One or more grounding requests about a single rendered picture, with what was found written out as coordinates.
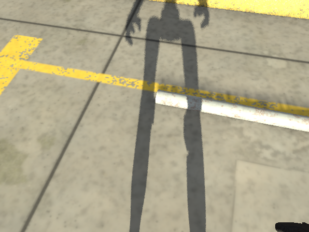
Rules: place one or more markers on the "right robot hand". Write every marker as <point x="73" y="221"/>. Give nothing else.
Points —
<point x="291" y="227"/>

